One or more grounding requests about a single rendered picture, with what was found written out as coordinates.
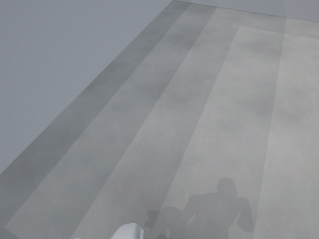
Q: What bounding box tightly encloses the robot left thigh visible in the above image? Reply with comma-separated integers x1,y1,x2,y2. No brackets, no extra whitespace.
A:
111,224,145,239

